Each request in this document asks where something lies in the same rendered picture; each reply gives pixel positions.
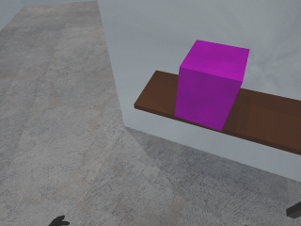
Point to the table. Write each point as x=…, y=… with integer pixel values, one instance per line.
x=263, y=118

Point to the left robot hand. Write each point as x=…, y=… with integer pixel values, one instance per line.
x=58, y=222

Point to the carton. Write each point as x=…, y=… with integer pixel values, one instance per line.
x=209, y=80

